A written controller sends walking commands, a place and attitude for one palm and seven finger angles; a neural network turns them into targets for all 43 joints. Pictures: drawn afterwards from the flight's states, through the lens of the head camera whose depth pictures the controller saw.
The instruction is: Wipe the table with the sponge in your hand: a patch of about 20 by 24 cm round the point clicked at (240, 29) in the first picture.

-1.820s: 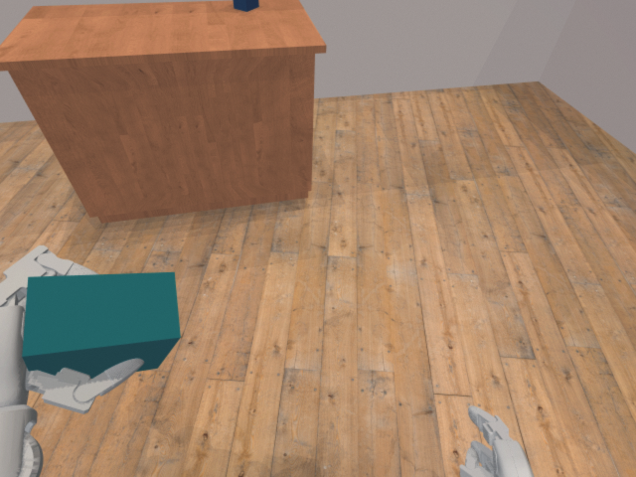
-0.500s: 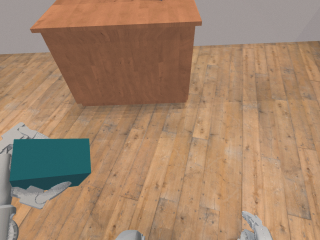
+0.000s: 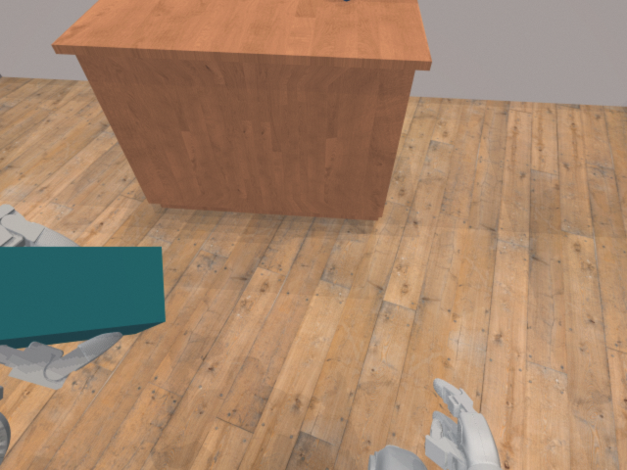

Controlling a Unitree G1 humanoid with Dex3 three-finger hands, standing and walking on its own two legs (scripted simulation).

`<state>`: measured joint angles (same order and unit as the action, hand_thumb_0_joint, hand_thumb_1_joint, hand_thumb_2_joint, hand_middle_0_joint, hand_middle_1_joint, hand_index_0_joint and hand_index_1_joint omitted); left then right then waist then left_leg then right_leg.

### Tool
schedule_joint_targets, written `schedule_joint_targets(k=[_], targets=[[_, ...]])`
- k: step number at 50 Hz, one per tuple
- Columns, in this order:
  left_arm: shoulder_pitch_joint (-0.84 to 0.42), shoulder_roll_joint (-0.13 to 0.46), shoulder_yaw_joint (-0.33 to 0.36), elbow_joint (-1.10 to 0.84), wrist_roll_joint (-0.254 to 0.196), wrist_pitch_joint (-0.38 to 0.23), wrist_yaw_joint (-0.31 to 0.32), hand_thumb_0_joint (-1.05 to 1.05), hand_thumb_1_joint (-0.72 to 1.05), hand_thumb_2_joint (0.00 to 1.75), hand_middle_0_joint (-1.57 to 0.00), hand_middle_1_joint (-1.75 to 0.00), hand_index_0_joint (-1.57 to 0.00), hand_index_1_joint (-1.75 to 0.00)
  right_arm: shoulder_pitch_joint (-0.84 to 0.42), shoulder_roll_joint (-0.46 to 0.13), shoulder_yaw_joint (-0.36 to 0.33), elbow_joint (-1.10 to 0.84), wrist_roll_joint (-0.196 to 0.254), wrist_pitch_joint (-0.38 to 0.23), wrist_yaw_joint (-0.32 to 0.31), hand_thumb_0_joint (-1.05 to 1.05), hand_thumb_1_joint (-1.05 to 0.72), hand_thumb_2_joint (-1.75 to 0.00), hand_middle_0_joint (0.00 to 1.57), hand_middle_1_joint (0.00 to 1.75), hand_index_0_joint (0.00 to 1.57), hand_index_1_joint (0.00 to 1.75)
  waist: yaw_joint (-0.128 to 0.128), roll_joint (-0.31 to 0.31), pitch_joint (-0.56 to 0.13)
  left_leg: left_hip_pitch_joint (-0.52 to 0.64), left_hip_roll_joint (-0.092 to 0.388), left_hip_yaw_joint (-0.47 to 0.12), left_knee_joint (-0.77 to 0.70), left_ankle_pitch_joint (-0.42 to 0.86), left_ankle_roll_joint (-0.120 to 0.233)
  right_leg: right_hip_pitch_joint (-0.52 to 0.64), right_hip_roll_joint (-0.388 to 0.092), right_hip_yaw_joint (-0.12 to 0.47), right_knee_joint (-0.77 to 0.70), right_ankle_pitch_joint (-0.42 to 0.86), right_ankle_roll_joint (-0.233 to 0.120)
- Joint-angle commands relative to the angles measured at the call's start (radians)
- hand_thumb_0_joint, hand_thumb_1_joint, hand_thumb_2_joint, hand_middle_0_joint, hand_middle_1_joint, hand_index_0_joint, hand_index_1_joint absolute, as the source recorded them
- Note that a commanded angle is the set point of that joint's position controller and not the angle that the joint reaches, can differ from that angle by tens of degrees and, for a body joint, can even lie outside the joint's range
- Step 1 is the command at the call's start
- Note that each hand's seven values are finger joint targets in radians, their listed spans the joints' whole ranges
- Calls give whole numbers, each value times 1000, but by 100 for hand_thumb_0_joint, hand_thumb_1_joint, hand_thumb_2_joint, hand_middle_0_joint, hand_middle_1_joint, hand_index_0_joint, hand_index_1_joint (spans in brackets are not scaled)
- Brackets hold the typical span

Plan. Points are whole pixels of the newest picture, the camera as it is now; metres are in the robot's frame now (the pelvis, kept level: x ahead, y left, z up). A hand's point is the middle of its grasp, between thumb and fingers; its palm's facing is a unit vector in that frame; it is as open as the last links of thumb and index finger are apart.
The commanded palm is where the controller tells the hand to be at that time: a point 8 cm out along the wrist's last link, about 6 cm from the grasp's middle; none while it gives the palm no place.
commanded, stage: walk to a spot facing it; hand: left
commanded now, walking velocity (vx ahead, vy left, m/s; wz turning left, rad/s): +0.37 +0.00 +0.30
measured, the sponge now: (101, 298) +0.24 +0.20 +0.17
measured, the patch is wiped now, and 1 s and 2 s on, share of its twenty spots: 0.00 0.00 0.00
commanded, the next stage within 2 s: turn to face it in 1.26 s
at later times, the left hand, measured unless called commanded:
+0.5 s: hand (113, 199) +0.34 +0.22 +0.19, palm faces +0.52 -0.72 -0.45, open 10.2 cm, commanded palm +0.28 +0.27 +0.19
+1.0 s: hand (127, 167) +0.41 +0.24 +0.17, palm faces +0.73 -0.54 -0.42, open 10.2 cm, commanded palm +0.33 +0.26 +0.19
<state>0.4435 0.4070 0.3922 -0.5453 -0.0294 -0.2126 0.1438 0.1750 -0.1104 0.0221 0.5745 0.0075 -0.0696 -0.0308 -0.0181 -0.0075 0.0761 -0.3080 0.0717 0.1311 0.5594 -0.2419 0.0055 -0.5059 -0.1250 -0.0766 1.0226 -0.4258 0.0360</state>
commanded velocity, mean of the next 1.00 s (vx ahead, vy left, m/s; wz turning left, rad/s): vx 0.32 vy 0.00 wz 0.47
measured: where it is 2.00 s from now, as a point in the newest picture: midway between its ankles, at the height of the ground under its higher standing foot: (333, 398)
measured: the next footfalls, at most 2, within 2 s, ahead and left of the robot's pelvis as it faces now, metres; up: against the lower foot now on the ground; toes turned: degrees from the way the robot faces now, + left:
right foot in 0.12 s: +0.13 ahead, -0.17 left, +0.00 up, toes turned -7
left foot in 0.50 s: +0.26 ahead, +0.09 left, +0.00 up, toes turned +22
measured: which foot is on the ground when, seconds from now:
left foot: down 0.00-0.12, up 0.14-0.48, down 0.50-0.88, up 0.90-1.00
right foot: up 0.00-0.10, down 0.12-0.50, up 0.52-0.86, down 0.88-1.00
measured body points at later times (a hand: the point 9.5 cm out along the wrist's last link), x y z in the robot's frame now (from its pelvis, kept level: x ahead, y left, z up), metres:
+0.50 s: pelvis +0.17 -0.04 -0.01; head +0.22 -0.02 +0.44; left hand +0.31 +0.26 +0.21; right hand +0.39 -0.28 -0.08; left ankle +0.22 +0.08 -0.73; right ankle +0.10 -0.17 -0.72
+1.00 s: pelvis +0.32 -0.07 +0.00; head +0.35 -0.08 +0.45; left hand +0.37 +0.27 +0.19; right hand +0.57 -0.20 -0.12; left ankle +0.23 +0.04 -0.64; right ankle +0.38 -0.15 -0.73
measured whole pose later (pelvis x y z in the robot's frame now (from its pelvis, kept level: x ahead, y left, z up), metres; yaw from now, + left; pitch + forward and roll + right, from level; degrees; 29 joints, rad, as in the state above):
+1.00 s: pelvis +0.32 -0.07 +0.00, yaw +27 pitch -1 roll +1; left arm 0.38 0.30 0.31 -0.43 -0.01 -0.17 0.13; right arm 0.17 -0.23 -0.01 0.69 -0.01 -0.06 -0.06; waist 0.03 0.06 0.07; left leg -0.50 0.03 0.02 1.24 -0.45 -0.02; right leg -0.29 -0.13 -0.22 0.62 -0.30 -0.01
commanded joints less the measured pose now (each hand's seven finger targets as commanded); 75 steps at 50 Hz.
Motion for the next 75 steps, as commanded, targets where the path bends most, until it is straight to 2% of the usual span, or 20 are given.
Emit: schedule_joint_targets(k=[1, 5, 7, 14, 20, 23, 24, 25, 26, 33, 42, 44, 45, 51, 60, 61, 63, 64, 70, 75], targets=[[60, 90, 109, -203, -12, -82, 18, 0, 10, 130, -120, -160, -120, -160, -27, -187, -74, -110, 4, -74, -22, 0, -90, -90, 20, 30, 20, 30, 27, 251, -150, -86, 187, -154, -260, -134, 150, 236, 33, -101, -251, 95, 25], [-63, 72, 59, -100, 8, -53, 17, 0, 10, 130, -120, -160, -120, -160, -19, -177, -74, -96, 13, -66, -47, 0, -90, -90, 20, 30, 20, 30, 29, 45, -150, -156, 76, -57, 80, -307, 69, 409, 26, -73, -531, 51, 12], [-92, 170, 114, -50, 16, -23, 31, 0, 10, 130, -120, -160, -120, -160, -76, -166, -69, -110, 6, -63, -49, 0, -90, -90, 20, 30, 20, 30, 73, -424, -124, -482, -58, -66, 654, -377, 6, 517, -372, 561, -786, 19, -182], [-139, 136, 69, -170, 25, -69, 23, 0, 10, 130, -120, -160, -120, -160, -93, -177, -58, -78, -7, -20, -31, 0, -90, -90, 20, 30, 20, 30, 20, -158, -104, -345, 36, -66, 546, -135, -29, 472, -250, -2, -683, 522, -137], [51, 146, 147, -292, 4, -69, 62, 0, 10, 130, -120, -160, -120, -160, -62, -159, -86, -169, -4, -15, -20, 0, -90, -90, 20, 30, 20, 30, 68, -166, -189, -187, -19, 96, 101, -97, -8, 585, -244, -75, -567, 788, -151], [57, 145, 153, -315, -5, -71, 72, 0, 10, 130, -120, -160, -120, -160, -4, -174, -105, -178, -3, -6, -34, 0, -90, -90, 20, 30, 20, 30, -6, -22, -318, 198, -97, 145, -96, 101, 11, 418, -160, -169, -179, 773, -62], [92, 106, 128, -296, -5, -83, 69, 0, 10, 130, -120, -160, -120, -160, -2, -194, -115, -177, -2, -4, -35, 0, -90, -90, 20, 30, 20, 30, -17, 180, -352, 397, 23, -57, -115, 199, 74, 223, -83, -183, 55, 432, -18], [72, 115, 129, -330, -12, -95, 70, 0, 10, 130, -120, -160, -120, -160, -17, -213, -113, -185, -3, -11, -25, 0, -90, -90, 20, 30, 20, 30, -1, 395, -356, 507, 321, -550, -136, 545, 242, -56, 59, -93, 286, -200, 18], [18, 188, 163, -307, 7, -96, 68, 0, 10, 130, -120, -160, -120, -160, -12, -209, -99, -183, 1, -24, -10, 0, -90, -90, 20, 30, 20, 30, -7, 288, -312, 482, 392, -709, -163, 586, 313, -171, 70, 32, 394, -257, -2], [72, 105, 119, -306, -18, -75, 8, 0, 10, 130, -120, -160, -120, -160, -28, -189, -91, -128, 17, -55, -5, 0, -90, -90, 20, 30, 20, 30, 29, 249, -194, 98, 185, -251, -244, 169, 183, -33, -4, -16, 20, 46, 29], [-70, 81, 68, -104, 8, -34, 2, 0, 10, 130, -120, -160, -120, -160, -41, -183, -68, -82, 2, -75, -46, 0, -90, -90, 20, 30, 20, 30, 42, 137, -138, -52, 117, -200, -66, -105, 107, 358, 81, -119, -529, 111, 42], [-115, 140, 73, -72, 25, -4, 12, 0, 10, 130, -120, -160, -120, -160, -44, -135, -60, -90, 8, -61, -48, 0, -90, -90, 20, 30, 20, 30, 56, -355, -168, -361, -83, -41, 494, -355, 20, 545, -289, 416, -759, -8, -107], [-161, 163, 79, -89, 7, 4, 19, 0, 10, 130, -120, -160, -120, -160, -108, -179, -61, -96, -4, -71, -53, 0, -90, -90, 20, 30, 20, 30, 63, -330, -137, -451, -67, -144, 716, -354, -1, 513, -431, 570, -813, 38, -174], [-68, 172, 109, -209, 15, -40, 17, 0, 10, 130, -120, -160, -120, -160, -118, -181, -65, -91, -14, -23, -40, 0, -90, -90, 20, 30, 20, 30, 33, -127, -114, -365, 38, -103, 670, -155, -52, 427, -281, 44, -712, 426, -137], [76, 147, 149, -314, -28, -20, 67, 0, 10, 130, -120, -160, -120, -160, -29, -168, -94, -183, -12, 3, -46, 0, -90, -90, 20, 30, 20, 30, 6, -125, -274, 39, -84, 129, -35, 1, -46, 442, -225, -172, -310, 820, -77], [63, 152, 153, -310, -32, -28, 69, 0, 10, 130, -120, -160, -120, -160, -15, -182, -101, -181, -10, 4, -52, 0, -90, -90, 20, 30, 20, 30, -26, -13, -320, 201, -75, 93, -109, 116, -29, 339, -187, -184, -122, 731, -33], [54, 155, 142, -353, -36, -69, 62, 0, 10, 130, -120, -160, -120, -160, -27, -232, -107, -187, -5, -13, -41, 0, -90, -90, 20, 30, 20, 30, 5, 419, -347, 447, 385, -588, -117, 970, 248, -103, 48, -67, 293, -326, 52], [16, 196, 161, -294, -1, -76, 47, 0, 10, 130, -120, -160, -120, -160, -5, -219, -101, -167, -3, -29, -20, 0, -90, -90, 20, 30, 20, 30, -6, 271, -281, 433, 408, -671, -100, 1004, 280, -187, 35, 23, 351, -333, 31], [69, 156, 144, -406, -27, -63, 19, 0, 10, 130, -120, -160, -120, -160, -49, -206, -97, -153, 15, -44, 8, 0, -90, -90, 20, 30, 20, 30, 20, 340, -251, 114, 175, -205, -140, 457, 149, 62, 37, -30, -49, 23, 40], [26, 117, 97, -306, -19, -50, 28, 0, 10, 130, -120, -160, -120, -160, -35, -184, -58, -123, 10, -81, -9, 0, -90, -90, 20, 30, 20, 30, 26, 236, -237, 5, 184, -119, -129, 166, 85, 285, 99, -67, -351, 110, 35]])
